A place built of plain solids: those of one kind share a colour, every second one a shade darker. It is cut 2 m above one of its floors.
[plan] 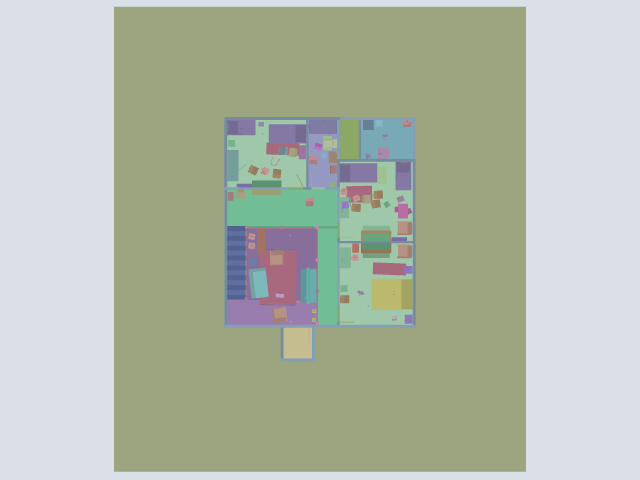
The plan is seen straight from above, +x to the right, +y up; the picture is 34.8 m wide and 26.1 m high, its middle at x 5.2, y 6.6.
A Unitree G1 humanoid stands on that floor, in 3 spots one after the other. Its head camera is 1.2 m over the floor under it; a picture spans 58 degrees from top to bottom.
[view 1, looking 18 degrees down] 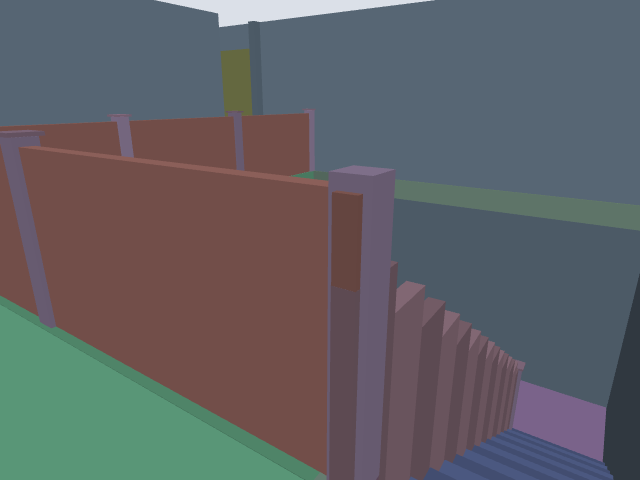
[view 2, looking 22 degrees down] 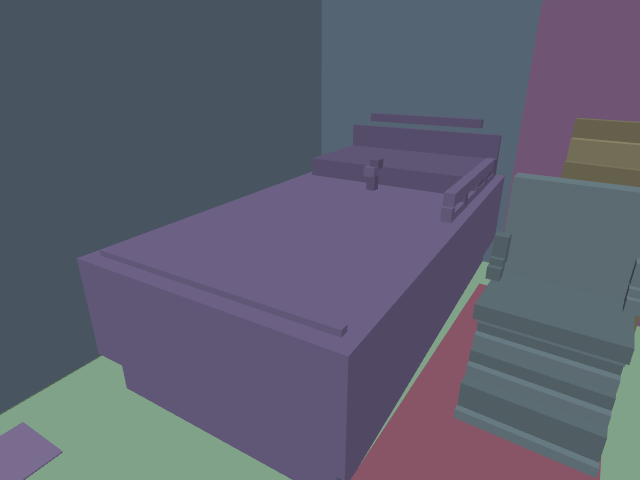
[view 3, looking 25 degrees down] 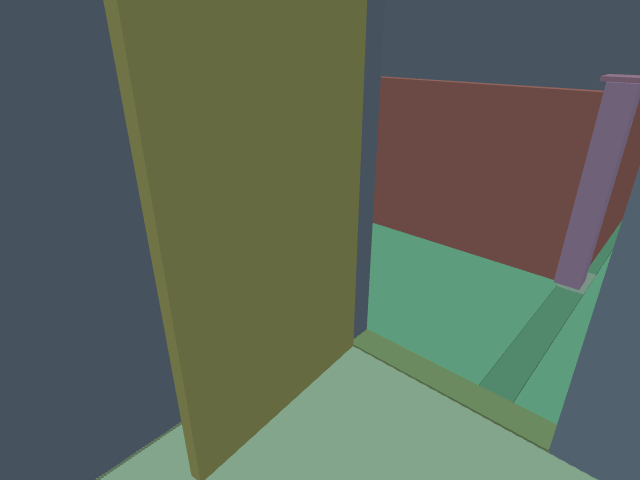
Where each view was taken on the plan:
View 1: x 0.66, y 8.26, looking -56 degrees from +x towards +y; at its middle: stair_guard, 1.21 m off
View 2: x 1.68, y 11.47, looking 31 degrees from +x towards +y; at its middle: child_bed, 1.65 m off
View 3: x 7.47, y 7.62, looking -138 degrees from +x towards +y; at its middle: leaf_bedroom_door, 1.44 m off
